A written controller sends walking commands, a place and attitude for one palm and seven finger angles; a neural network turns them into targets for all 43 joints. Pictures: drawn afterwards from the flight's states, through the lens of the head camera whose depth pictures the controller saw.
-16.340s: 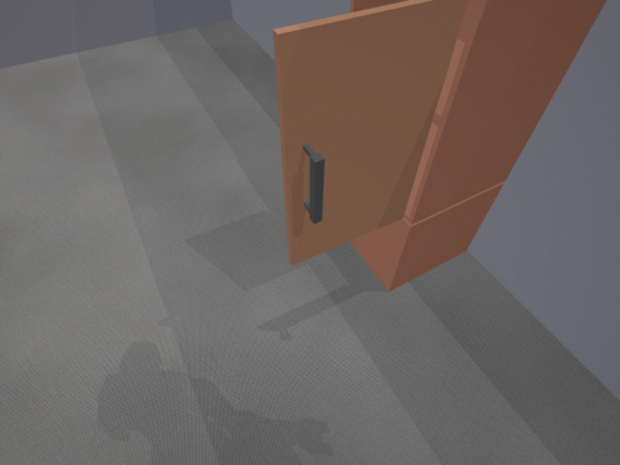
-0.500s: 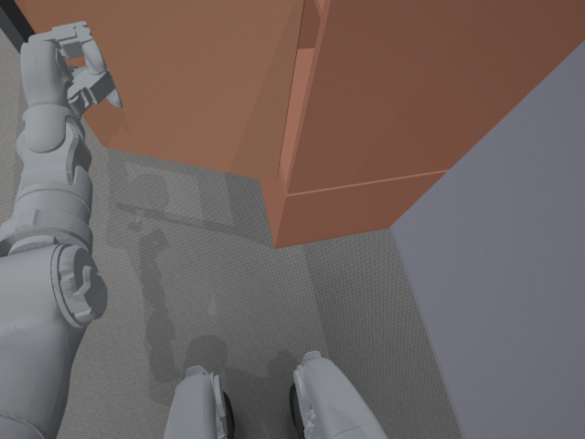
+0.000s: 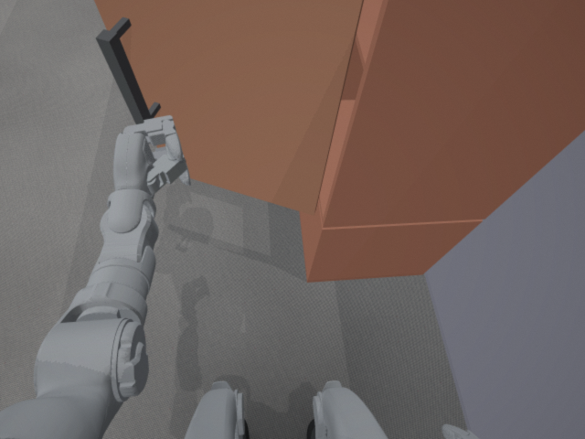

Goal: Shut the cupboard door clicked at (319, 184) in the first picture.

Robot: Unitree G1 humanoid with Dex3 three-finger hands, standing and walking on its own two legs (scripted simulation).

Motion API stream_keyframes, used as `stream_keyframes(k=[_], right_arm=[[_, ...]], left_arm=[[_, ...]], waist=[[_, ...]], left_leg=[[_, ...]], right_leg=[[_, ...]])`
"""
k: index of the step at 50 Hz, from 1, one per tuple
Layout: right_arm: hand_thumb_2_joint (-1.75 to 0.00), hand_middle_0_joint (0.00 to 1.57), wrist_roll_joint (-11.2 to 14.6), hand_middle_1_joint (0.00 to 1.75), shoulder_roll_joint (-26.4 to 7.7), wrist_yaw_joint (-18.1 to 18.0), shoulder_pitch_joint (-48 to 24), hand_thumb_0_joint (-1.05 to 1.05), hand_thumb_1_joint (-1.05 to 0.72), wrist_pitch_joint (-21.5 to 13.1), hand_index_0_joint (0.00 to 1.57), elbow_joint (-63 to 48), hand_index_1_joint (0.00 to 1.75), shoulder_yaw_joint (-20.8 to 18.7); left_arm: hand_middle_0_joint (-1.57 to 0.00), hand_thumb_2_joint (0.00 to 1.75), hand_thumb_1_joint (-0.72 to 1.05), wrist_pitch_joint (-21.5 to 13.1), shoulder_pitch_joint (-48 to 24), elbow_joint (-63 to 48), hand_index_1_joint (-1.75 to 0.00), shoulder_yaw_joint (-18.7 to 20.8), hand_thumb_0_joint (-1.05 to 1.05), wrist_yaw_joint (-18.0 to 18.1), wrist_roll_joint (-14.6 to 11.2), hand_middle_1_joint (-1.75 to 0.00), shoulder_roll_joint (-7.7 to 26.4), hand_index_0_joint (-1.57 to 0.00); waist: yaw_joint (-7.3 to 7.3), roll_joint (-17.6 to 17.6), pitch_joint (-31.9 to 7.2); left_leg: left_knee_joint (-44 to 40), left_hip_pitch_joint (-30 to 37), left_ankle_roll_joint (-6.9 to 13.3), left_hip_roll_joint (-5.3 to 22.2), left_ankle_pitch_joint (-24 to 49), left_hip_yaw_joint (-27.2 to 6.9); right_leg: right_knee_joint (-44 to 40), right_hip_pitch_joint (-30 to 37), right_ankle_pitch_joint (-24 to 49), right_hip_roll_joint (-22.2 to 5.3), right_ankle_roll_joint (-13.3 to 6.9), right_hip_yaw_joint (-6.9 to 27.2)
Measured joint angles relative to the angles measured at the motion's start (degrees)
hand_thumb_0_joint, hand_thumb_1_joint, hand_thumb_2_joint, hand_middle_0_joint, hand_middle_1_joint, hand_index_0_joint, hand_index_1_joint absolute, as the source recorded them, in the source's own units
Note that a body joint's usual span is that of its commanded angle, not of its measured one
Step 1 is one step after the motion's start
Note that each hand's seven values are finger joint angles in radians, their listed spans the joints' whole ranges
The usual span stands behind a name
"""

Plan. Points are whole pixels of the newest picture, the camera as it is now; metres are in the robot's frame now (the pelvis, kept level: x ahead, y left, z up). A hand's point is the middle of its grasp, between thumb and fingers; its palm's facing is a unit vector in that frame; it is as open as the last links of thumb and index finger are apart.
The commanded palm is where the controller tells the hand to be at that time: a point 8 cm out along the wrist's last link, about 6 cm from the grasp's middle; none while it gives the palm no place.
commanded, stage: draw the hand back to the body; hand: left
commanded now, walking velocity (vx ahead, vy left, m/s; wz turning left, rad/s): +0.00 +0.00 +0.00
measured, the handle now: (135, 79) +0.65 +0.21 +0.05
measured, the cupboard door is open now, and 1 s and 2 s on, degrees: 67 67 67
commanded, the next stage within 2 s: step back with the hand held close in 1.68 s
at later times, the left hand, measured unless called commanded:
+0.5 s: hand (119, 186) +0.39 +0.17 +0.13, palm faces +0.02 -1.00 -0.04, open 3.1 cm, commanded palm +0.35 +0.22 +0.13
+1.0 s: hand out of the picture +0.29 +0.24 +0.20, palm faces +0.33 -0.89 -0.31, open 3.9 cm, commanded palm +0.24 +0.28 +0.22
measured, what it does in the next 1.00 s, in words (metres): rises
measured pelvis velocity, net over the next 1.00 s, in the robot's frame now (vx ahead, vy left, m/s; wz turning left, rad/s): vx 0.03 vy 0.00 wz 0.02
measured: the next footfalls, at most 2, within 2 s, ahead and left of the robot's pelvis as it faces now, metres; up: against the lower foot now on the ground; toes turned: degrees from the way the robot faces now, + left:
none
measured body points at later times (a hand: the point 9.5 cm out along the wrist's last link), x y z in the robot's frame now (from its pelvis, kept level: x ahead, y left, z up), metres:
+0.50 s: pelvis +0.01 +0.00 +0.05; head +0.06 -0.01 +0.49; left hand +0.38 +0.22 +0.13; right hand +0.08 -0.26 -0.07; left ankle +0.03 +0.11 -0.64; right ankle +0.00 -0.11 -0.64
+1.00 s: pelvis +0.03 +0.00 +0.10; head +0.03 -0.02 +0.55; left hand +0.26 +0.28 +0.22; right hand +0.24 -0.20 +0.02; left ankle +0.03 +0.11 -0.64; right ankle +0.00 -0.11 -0.64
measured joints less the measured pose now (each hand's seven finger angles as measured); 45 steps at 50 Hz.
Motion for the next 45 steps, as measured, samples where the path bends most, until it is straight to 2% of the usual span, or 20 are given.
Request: stream_keyframes(k=[6, 10, 18, 26, 31, 34, 37, 41, 45], right_arm=[[-0.9, 0.2, -0.07, 0.3, 1.2, -0.38, -0.17, 0.0, -0.91, -0.72, 0.2, -0.09, 0.3, 0.82], [-0.9, 0.2, 0.44, 0.3, 1.23, -0.4, 1.0, 0.0, -0.91, -0.04, 0.2, 0.19, 0.3, 0.69], [-0.9, 0.2, 2.91, 0.3, 0.87, -1.85, 4.51, 0.0, -0.91, 0.8, 0.2, -0.93, 0.3, 0.61], [-0.9, 0.2, 4.09, 0.3, -0.12, -3.49, 2.75, 0.0, -0.91, -1.83, 0.2, -1.23, 0.3, 0.51], [-0.9, 0.2, 4.7, 0.3, -0.85, -4.15, -0.39, 0.01, -0.91, -3.54, 0.2, -2.63, 0.3, 0.44], [-0.9, 0.2, 4.66, 0.3, -0.21, -5.61, -2.9, 0.01, -0.91, -2.73, 0.2, -3.31, 0.3, 0.37], [-0.9, 0.2, 4.53, 0.3, 0.46, -7.08, -5.05, 0.01, -0.91, -2.08, 0.2, -3.71, 0.3, 0.83], [-0.9, 0.2, 4.23, 0.3, 1.33, -8.0, -7.05, 0.01, -0.91, -2.08, 0.2, -3.83, 0.3, 1.92], [-0.9, 0.2, 3.82, 0.3, 1.85, -7.99, -7.84, 0.01, -0.91, -2.81, 0.2, -3.79, 0.3, 2.81]], left_arm=[[-1.3, 0.9, 0.9, -0.77, -1.56, 1.78, -1.5, 0.78, 0.02, -0.34, -0.33, -1.5, 1.85, -1.31], [-1.3, 0.9, 0.9, -0.07, 0.34, -1.56, -1.5, 1.24, 0.02, -2.03, -1.41, -1.5, 1.76, -1.3], [-1.3, 0.9, 0.9, 5.28, 15.97, -17.84, -1.5, -0.25, 0.02, -3.97, -5.52, -1.5, -0.42, -1.3], [-1.3, 0.9, 0.9, 7.43, 26.79, -28.85, -1.5, -3.42, 0.02, -6.02, -8.44, -1.5, -0.71, -1.31], [-1.28, 0.9, 0.9, 10.31, 32.83, -35.25, -1.48, -4.5, 0.02, -8.32, -10.39, -1.48, -0.76, -1.28], [-1.24, 0.9, 0.9, 14.39, 37.05, -40.96, -1.43, -6.42, 0.02, -3.14, -5.87, -1.43, -0.18, -1.24], [-1.18, 0.9, 0.9, 18.58, 41.33, -46.36, -1.37, -8.24, 0.02, 2.14, -2.76, -1.37, 0.04, -1.18], [-1.09, 0.9, 0.9, 22.59, 46.17, -52.4, -1.27, -8.34, 0.02, 6.18, -0.98, -1.27, 0.34, -1.09], [-0.98, 0.9, 0.9, 24.95, 50.24, -57.76, -1.15, -7.34, 0.02, 8.03, -0.28, -1.15, 0.77, -0.99]], waist=[[-0.32, 0.15, 0.0], [0.32, 0.42, 0.17], [2.62, 0.75, 1.39], [4.45, 0.17, 1.81], [5.8, 0.29, 2.24], [6.86, -0.03, 3.27], [7.76, 0.07, 4.27], [8.83, 0.12, 5.36], [9.9, 0.44, 6.37]], left_leg=[[0.46, -0.66, -0.14, -0.03, 0.3, 0.0], [-0.03, 0.15, -0.14, 0.16, 0.44, 0.42], [-8.42, 10.99, 0.03, 0.31, 2.73, 1.87], [-15.74, 20.84, -0.11, -0.28, 5.2, 1.23], [-18.91, 25.75, -0.01, -0.72, 6.15, 1.26], [-22.35, 30.14, -0.1, -1.11, 7.32, 1.69], [-26.88, 35.11, 0.08, -1.48, 8.97, 1.83], [-32.35, 41.19, 0.14, -1.79, 10.91, 1.82], [-36.69, 46.27, 0.08, -2.02, 12.32, 1.65]], right_leg=[[0.78, -0.8, 0.1, -0.05, -0.16, 0.0], [0.42, -0.26, 0.38, 0.13, -0.17, 0.44], [-7.6, 9.81, 3.09, 0.4, 0.08, 1.89], [-15.34, 20.15, 5.46, 0.03, 0.01, 1.25], [-18.39, 25.07, 6.31, -0.34, 0.15, 1.26], [-21.22, 29.08, 7.22, -0.69, 0.28, 1.68], [-25.5, 33.93, 8.76, -0.96, 0.38, 1.81], [-30.9, 39.99, 10.65, -1.15, 0.41, 1.78], [-35.43, 45.21, 12.1, -1.27, 0.44, 1.61]])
